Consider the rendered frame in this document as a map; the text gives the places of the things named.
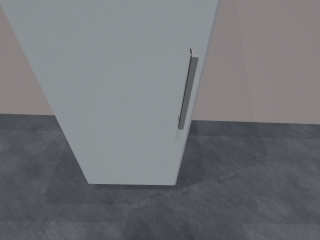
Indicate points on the fridge door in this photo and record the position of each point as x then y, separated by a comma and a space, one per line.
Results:
114, 74

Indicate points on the handle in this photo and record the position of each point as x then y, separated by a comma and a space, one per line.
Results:
188, 87

